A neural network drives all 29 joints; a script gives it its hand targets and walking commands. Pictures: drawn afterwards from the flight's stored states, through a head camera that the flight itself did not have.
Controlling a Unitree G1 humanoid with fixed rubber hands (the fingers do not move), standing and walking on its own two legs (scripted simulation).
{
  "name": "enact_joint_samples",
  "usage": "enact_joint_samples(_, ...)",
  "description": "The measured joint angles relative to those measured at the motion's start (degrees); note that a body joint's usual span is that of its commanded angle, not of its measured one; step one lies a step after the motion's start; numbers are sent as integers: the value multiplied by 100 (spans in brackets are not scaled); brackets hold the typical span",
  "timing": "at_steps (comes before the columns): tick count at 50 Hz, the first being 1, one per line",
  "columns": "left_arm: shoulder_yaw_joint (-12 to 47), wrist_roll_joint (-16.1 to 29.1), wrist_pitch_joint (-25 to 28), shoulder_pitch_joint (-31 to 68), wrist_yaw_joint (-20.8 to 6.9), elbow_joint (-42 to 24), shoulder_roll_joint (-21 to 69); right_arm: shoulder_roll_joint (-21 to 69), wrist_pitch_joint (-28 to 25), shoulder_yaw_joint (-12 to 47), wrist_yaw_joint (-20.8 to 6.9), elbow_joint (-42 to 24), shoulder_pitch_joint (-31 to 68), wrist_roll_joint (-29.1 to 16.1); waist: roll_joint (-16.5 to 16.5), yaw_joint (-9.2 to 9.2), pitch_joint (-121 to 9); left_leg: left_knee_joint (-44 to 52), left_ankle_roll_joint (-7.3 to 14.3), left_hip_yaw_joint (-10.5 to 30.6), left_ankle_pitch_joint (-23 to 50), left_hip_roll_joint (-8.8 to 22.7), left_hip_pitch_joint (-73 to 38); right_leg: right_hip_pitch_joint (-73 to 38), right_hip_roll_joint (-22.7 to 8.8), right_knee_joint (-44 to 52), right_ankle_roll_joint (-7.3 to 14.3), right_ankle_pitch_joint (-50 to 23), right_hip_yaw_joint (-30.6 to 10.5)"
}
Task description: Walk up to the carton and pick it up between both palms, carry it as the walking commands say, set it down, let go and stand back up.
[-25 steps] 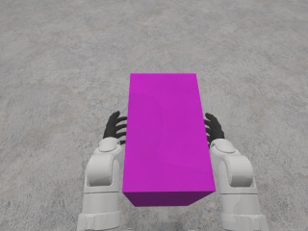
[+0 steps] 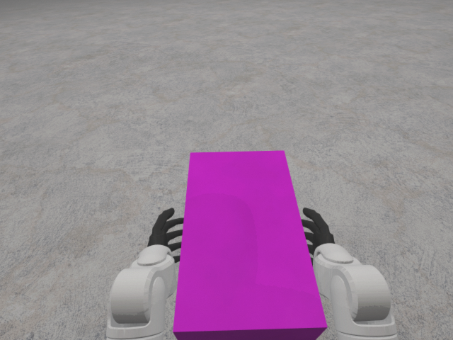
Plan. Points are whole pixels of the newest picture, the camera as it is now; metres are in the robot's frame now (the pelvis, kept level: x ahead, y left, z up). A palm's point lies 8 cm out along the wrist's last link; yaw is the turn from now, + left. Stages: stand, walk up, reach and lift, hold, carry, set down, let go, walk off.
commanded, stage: carry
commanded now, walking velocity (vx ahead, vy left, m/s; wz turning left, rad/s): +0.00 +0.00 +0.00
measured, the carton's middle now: (239, 264) +0.26 +0.00 +0.03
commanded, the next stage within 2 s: none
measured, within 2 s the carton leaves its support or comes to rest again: neither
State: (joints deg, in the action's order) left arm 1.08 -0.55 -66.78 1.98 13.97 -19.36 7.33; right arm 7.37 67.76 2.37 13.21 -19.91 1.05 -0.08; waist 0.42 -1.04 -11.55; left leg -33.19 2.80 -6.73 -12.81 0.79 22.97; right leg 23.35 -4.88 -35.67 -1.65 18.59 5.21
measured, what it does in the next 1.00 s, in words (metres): stands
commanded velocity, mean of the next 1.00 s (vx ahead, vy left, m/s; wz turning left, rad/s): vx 0.00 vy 0.00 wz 0.00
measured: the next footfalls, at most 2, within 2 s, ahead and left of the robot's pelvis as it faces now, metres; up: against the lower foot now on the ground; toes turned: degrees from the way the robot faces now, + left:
none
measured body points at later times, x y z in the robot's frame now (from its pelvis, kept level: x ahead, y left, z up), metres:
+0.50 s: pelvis -0.03 -0.03 +0.00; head -0.07 -0.03 +0.45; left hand +0.23 +0.11 +0.08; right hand +0.23 -0.15 +0.08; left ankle +0.05 +0.09 -0.73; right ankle +0.04 -0.14 -0.73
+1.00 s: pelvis +0.00 -0.03 +0.00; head -0.04 -0.04 +0.45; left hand +0.26 +0.10 +0.09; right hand +0.26 -0.16 +0.08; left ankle +0.05 +0.09 -0.73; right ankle +0.04 -0.14 -0.73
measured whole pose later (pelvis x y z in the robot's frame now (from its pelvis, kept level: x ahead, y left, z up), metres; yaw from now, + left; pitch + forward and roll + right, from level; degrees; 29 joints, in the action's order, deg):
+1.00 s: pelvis +0.00 -0.03 +0.00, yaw +0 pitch +3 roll +0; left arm 0.8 -2.2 -64.8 3.9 12.8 -19.0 7.4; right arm 7.4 66.0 2.3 11.6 -19.4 3.4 1.7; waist 0.7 -0.3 -8.6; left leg -30.8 -0.3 -4.5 -10.7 3.2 23.0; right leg 22.1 -2.6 -31.0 1.5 11.7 7.9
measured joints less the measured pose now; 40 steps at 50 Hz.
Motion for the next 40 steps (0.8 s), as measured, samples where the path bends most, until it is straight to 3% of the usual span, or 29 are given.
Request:
enact_joint_samples(5,-21,-58,-19,-14,-31,89,2,-3,37,-11,-2,154,79,-5,-82,-14,-19,71,-49,2,133,24,-32,-68,7,213,78,-657,44)
enact_joint_samples(12,-22,-98,27,-78,-41,153,2,-4,108,-28,-44,285,206,36,143,98,-39,138,-138,72,224,130,54,-32,121,358,181,-768,119)
enact_joint_samples(18,-116,-72,18,137,-49,167,2,-2,39,-18,-59,278,304,90,150,181,144,208,-180,139,305,211,176,25,207,555,272,-999,204)
enact_joint_samples(30,-37,-143,91,152,-76,83,1,-2,-99,-23,-103,154,220,121,-25,40,191,233,-222,181,431,187,198,97,170,432,292,-901,240)
enact_joint_samples(40,-53,-178,150,122,-117,105,2,-2,-131,7,-162,203,245,154,86,109,234,239,-287,227,336,229,124,1,217,463,320,-803,273)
